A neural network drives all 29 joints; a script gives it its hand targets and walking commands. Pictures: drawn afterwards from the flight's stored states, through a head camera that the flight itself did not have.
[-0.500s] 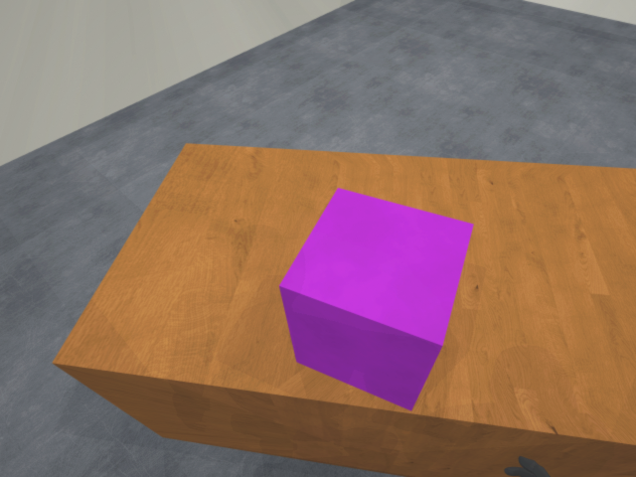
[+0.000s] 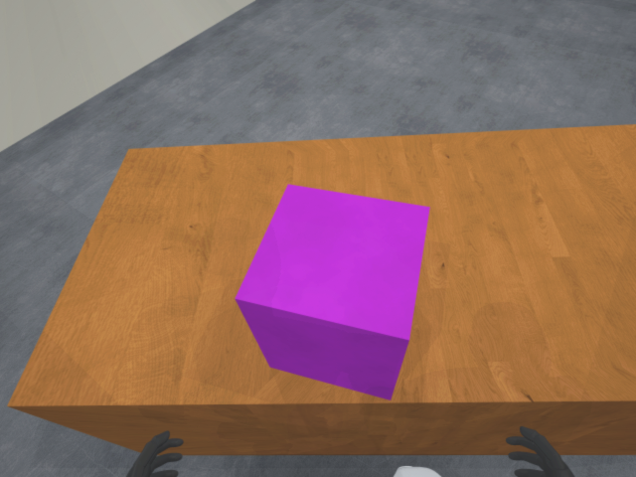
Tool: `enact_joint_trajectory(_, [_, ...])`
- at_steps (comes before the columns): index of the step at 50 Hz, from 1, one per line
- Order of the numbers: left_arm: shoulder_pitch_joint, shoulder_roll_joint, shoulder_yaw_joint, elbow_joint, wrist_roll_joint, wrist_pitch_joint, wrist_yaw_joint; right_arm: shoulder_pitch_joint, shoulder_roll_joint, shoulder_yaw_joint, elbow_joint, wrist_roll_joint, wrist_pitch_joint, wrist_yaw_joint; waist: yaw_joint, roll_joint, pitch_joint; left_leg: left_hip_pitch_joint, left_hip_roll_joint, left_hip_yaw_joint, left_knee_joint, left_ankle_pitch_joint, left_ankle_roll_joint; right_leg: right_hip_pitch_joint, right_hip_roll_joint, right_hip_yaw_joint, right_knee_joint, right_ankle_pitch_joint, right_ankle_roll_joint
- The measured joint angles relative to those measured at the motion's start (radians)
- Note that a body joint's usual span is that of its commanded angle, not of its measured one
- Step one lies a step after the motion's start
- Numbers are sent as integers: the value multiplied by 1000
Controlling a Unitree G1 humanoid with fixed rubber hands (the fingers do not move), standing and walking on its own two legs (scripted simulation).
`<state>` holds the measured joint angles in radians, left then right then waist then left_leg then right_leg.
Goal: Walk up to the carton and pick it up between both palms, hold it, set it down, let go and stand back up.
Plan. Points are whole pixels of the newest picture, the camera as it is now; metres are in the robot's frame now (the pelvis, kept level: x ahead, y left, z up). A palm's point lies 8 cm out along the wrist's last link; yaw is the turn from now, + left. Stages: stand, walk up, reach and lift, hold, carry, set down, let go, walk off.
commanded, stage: walk up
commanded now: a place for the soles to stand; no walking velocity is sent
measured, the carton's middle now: (341, 296) +0.38 +0.00 -0.06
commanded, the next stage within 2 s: none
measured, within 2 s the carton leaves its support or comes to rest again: neither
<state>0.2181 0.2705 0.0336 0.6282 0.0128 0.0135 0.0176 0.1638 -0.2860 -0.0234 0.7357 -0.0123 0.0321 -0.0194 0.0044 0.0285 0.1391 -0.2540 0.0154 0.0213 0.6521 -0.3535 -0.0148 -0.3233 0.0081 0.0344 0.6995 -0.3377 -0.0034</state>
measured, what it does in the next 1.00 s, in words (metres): stands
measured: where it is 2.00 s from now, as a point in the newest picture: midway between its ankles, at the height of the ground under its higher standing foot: outside the picture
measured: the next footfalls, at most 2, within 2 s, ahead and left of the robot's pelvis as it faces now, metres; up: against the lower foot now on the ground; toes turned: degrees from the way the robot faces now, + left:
none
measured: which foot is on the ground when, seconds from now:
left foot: down 0.00-1.00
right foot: down 0.00-1.00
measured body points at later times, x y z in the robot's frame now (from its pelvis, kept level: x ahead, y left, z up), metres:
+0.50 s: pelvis -0.03 +0.00 +0.01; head -0.02 -0.01 +0.46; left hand +0.10 +0.26 -0.09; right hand +0.07 -0.27 -0.10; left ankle -0.01 +0.13 -0.72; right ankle +0.02 -0.12 -0.72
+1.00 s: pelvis -0.03 +0.01 +0.01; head -0.02 +0.00 +0.46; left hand +0.11 +0.26 -0.09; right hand +0.01 -0.27 -0.12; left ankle -0.01 +0.13 -0.72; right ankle +0.02 -0.12 -0.72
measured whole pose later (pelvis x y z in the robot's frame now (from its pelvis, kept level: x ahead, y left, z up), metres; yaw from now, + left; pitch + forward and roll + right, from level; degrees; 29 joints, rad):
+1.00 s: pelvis -0.03 +0.01 +0.01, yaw -9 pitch -2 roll +2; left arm 0.30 0.26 0.04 0.67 0.01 0.00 -0.01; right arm 0.29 -0.30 -0.02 0.72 -0.01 0.01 0.00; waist -0.01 0.00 0.06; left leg -0.25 0.05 0.16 0.60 -0.31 0.00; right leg -0.37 0.06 0.18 0.62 -0.21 0.02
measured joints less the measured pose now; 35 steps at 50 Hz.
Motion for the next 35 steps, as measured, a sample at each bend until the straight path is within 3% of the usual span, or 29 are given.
enact_joint_trajectory(5, [-14, 6, -7, 11, -10, 14, -11, 12, 17, 9, -12, 16, -16, 21, 1, -31, -20, 23, -3, 26, -38, 15, 8, 17, -3, 25, -45, 32, 11])
enact_joint_trajectory(35, [86, -5, 6, 56, -4, -14, -31, 113, -10, 3, -2, 5, -22, 23, -5, -22, -79, 7, 31, 106, -76, 66, 11, -24, 40, 110, -108, 134, 15])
